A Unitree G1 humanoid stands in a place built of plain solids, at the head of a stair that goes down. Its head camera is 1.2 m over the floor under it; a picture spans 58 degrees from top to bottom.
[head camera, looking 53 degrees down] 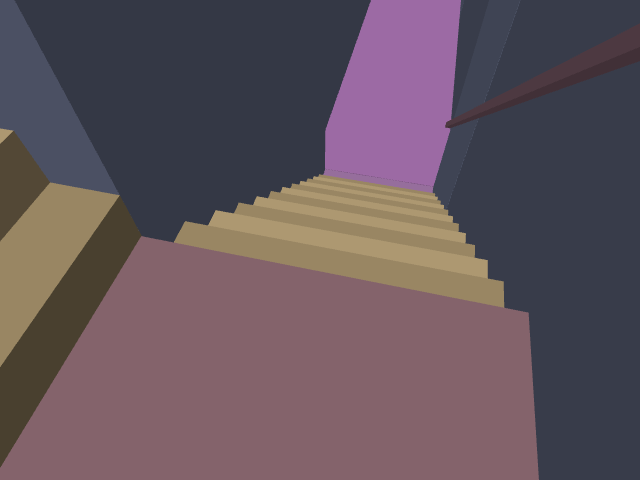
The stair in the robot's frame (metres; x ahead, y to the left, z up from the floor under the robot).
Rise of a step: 0.21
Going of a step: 0.24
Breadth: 1.30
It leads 13 degrees to the right of straight ahead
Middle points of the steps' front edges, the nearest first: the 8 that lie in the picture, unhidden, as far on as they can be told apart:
0.77 -0.01 0.00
1.01 -0.07 -0.20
1.25 -0.12 -0.41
1.49 -0.18 -0.62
1.73 -0.23 -0.82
1.96 -0.29 -1.03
2.20 -0.34 -1.23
2.44 -0.40 -1.44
